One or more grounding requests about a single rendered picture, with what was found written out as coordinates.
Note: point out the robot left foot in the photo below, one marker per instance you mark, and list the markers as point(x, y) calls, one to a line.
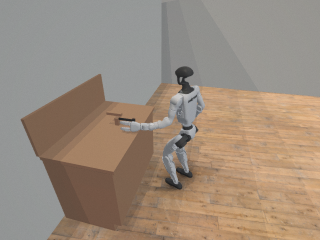
point(170, 182)

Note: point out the right robot shin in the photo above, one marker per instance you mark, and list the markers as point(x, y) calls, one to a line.
point(182, 157)

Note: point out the robot left forearm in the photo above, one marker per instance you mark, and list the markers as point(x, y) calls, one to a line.
point(156, 125)

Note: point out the counter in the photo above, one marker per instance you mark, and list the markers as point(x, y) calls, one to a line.
point(95, 167)

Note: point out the right robot upper arm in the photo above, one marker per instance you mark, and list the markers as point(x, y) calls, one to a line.
point(201, 104)

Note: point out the robot left hand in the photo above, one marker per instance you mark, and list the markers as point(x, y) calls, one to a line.
point(134, 126)

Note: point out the robot right forearm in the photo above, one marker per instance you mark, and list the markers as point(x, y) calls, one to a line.
point(198, 112)

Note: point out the tap lever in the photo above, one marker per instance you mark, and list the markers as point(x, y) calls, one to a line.
point(126, 119)

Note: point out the left robot upper arm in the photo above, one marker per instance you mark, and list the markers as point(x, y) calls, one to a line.
point(175, 102)

